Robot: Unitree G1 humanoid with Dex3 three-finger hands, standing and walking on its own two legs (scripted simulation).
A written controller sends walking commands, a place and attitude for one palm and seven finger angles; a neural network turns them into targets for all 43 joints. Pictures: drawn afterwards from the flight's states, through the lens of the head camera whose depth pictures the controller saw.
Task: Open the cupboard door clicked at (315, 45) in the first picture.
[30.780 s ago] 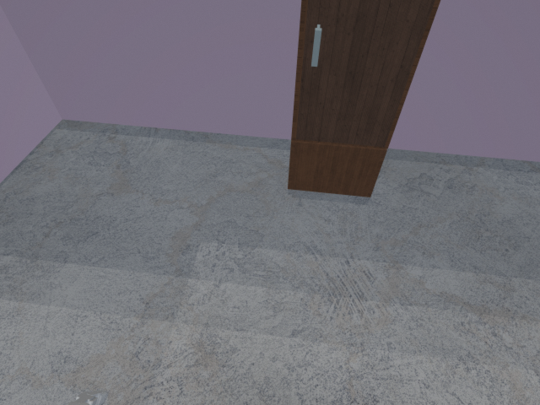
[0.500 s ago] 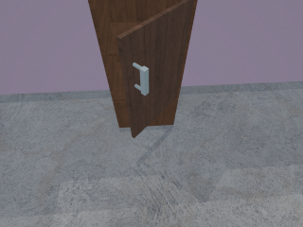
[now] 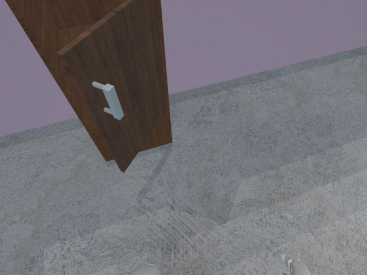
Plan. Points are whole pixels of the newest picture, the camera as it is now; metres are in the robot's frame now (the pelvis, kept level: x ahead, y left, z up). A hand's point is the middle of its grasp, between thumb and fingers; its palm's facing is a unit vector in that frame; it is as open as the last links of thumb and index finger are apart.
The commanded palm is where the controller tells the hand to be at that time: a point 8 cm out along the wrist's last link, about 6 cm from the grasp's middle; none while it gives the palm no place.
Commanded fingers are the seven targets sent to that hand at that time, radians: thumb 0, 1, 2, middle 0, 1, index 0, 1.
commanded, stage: walk to a spot facing it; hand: left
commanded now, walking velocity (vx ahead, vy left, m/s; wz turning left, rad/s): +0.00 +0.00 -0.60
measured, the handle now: (108, 100) +0.53 +0.27 +0.00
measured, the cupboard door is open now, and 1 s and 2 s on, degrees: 45 45 45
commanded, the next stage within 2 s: none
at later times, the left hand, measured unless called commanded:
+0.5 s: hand (131, 257) +0.16 +0.15 -0.17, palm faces -0.29 -0.92 -0.28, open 7.4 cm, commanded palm none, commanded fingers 0.00 0.90 0.90 -0.20 -0.30 -0.20 -0.30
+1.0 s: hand (174, 225) +0.25 +0.05 -0.16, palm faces -0.56 -0.79 -0.26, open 7.4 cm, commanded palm none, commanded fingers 0.00 0.90 0.90 -0.20 -0.30 -0.20 -0.30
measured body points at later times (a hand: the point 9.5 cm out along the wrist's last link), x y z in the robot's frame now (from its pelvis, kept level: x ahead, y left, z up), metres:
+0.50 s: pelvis +0.01 -0.03 -0.01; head +0.08 -0.06 +0.44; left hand +0.18 +0.20 -0.14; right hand +0.00 -0.31 -0.15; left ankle +0.03 +0.12 -0.68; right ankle +0.00 -0.13 -0.74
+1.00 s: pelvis +0.04 -0.06 -0.02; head +0.06 -0.09 +0.43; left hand +0.28 +0.10 -0.14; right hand -0.09 -0.28 -0.17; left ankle +0.09 +0.09 -0.71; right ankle -0.03 -0.14 -0.74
